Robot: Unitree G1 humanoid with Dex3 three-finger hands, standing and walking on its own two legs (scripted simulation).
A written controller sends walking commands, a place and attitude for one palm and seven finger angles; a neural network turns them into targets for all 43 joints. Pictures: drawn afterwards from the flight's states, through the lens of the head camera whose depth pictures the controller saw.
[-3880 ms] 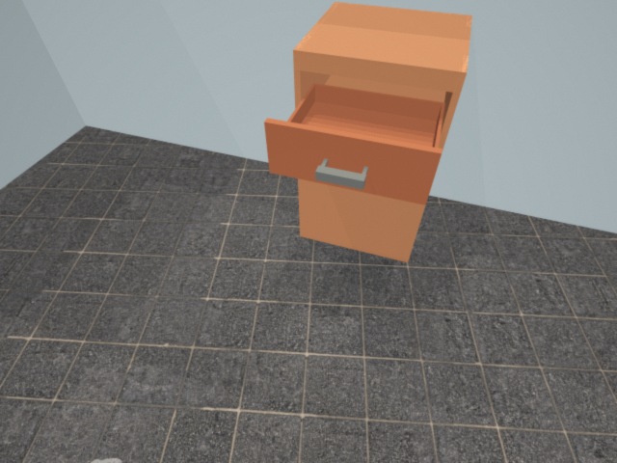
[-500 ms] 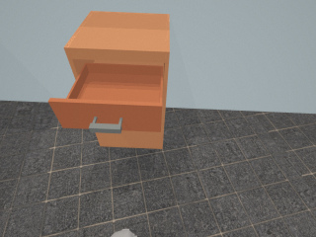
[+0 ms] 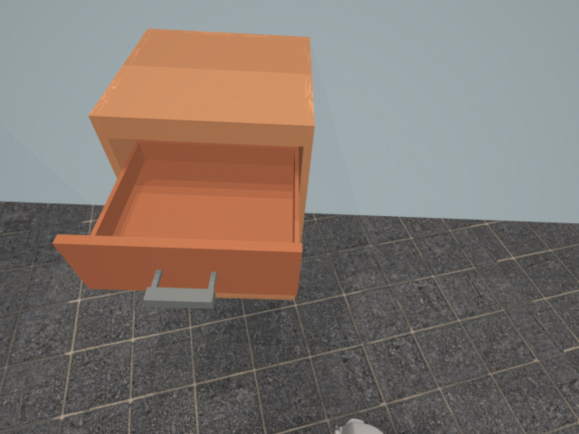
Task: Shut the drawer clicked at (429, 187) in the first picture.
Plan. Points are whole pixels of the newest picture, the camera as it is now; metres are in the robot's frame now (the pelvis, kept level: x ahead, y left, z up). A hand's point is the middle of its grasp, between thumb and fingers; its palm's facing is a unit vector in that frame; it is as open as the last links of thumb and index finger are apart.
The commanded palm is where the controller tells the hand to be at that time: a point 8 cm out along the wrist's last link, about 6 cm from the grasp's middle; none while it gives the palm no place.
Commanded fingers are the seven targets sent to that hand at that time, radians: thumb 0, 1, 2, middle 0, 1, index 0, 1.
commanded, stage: come to a stop and stand still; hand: left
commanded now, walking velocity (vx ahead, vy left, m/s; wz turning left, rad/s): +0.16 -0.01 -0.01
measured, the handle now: (183, 286) +0.37 +0.22 -0.11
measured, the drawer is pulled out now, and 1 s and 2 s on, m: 0.29 0.29 0.29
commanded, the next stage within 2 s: none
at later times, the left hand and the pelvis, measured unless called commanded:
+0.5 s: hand out of the picture +0.10 +0.20 -0.19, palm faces +0.02 -0.97 -0.24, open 7.3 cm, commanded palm none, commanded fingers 0.00 0.90 0.90 -0.20 -0.30 -0.20 -0.30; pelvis +0.02 +0.01 -0.02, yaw +1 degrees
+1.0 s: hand out of the picture +0.06 +0.25 -0.18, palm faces -0.01 -0.97 -0.24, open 7.4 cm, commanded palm none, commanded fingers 0.00 0.90 0.90 -0.20 -0.30 -0.20 -0.30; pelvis +0.04 +0.07 -0.01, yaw -1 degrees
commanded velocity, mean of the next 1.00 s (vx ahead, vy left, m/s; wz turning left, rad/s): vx -0.07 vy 0.04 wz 0.00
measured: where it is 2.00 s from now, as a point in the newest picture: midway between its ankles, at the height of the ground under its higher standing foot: outside the picture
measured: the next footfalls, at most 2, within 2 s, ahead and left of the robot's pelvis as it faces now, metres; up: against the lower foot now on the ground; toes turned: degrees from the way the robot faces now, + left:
right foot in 0.10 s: +0.09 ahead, -0.10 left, +0.00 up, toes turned -4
left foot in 0.50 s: +0.07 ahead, +0.13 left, +0.00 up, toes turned +3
